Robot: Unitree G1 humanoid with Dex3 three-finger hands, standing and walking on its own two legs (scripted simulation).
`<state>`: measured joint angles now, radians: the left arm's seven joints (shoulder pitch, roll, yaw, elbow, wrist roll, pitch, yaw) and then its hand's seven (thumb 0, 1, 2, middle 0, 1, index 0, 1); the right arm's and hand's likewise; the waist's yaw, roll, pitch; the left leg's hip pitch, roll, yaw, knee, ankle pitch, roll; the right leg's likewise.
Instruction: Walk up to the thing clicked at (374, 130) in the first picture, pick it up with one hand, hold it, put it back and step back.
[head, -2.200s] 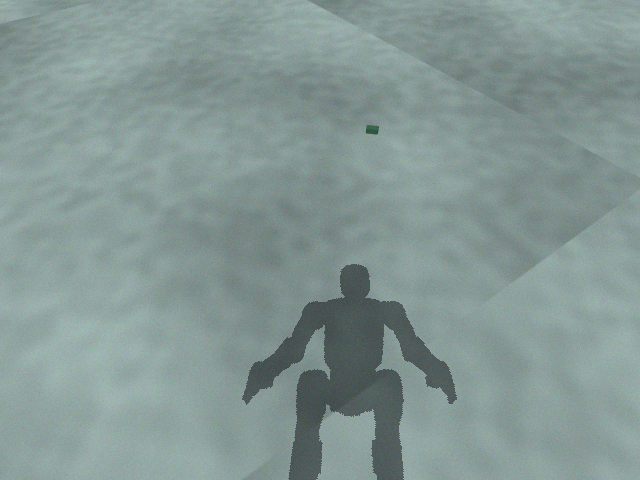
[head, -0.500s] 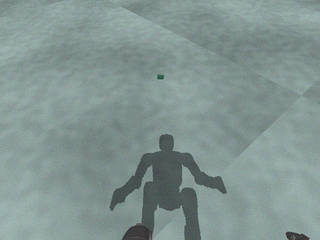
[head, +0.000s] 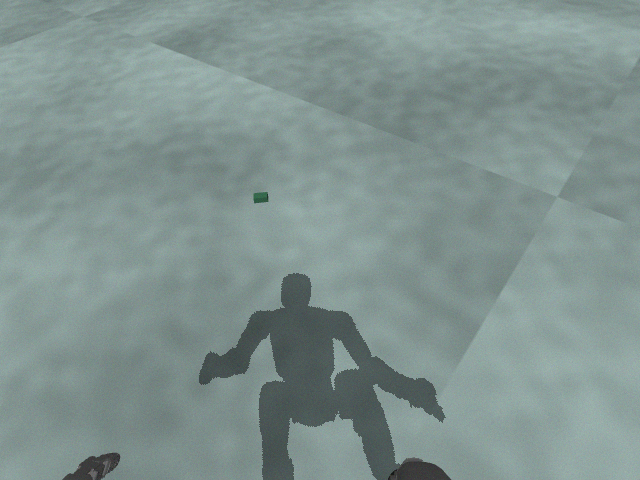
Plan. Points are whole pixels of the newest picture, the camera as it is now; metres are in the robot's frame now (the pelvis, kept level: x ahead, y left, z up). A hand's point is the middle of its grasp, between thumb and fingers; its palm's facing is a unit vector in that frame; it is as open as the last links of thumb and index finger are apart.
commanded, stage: walk up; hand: left
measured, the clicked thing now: (260, 197) +1.38 +0.28 -0.75
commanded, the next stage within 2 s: none
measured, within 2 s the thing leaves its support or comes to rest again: neither
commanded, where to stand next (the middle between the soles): +1.00 +0.04 m, yaw +0 degrees
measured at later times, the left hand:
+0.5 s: hand (140, 407) +0.28 +0.32 -0.16, palm faces -0.04 -0.93 -0.36, open 7.4 cm
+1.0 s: hand (193, 238) +0.58 +0.27 -0.11, palm faces -0.02 -0.92 -0.40, open 7.4 cm
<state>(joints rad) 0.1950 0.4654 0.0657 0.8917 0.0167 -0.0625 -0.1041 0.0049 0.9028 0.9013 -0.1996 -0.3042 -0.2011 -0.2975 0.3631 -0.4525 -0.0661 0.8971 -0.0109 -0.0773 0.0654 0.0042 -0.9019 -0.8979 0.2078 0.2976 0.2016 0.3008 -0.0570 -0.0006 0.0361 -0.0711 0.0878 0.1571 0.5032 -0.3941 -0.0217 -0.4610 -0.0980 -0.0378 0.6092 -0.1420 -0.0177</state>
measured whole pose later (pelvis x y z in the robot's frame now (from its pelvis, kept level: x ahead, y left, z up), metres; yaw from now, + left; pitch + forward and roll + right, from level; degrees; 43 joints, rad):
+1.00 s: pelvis +0.47 +0.00 +0.00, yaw +0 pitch -4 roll +0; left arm 0.19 0.38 0.04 0.87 0.00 -0.09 -0.05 0.00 0.90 0.90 -0.20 -0.30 -0.20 -0.30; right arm 0.32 -0.43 -0.04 0.91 0.01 -0.04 0.04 0.01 -0.91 -0.90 0.20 0.30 0.20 0.30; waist -0.01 0.06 0.08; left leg -0.34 0.03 0.00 1.08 -0.42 0.04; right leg -0.32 -0.04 -0.09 0.58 -0.20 -0.03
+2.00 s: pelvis +0.82 +0.03 +0.00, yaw +1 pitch -2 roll -1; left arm 0.31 0.41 0.04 0.86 0.01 -0.08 -0.04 0.00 0.90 0.90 -0.20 -0.30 -0.21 -0.30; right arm 0.27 -0.43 -0.06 0.88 -0.02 -0.04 0.07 0.00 -0.91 -0.90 0.20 0.30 0.20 0.30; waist 0.03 0.04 0.08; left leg -0.47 0.09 0.02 0.75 -0.30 0.01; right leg -0.23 -0.04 -0.09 0.53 -0.27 -0.02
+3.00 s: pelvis +0.92 +0.06 +0.02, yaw -1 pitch -3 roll +0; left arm 0.04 0.35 0.00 1.16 0.00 0.00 -0.01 0.00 0.90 0.90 -0.20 -0.30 -0.20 -0.30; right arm 0.06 -0.37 0.00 1.18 0.00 -0.02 0.01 0.00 -0.91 -0.90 0.20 0.30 0.20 0.30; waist -0.01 -0.01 0.05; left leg -0.14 0.04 0.09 0.35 -0.16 -0.01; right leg -0.17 -0.04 -0.03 0.35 -0.14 0.02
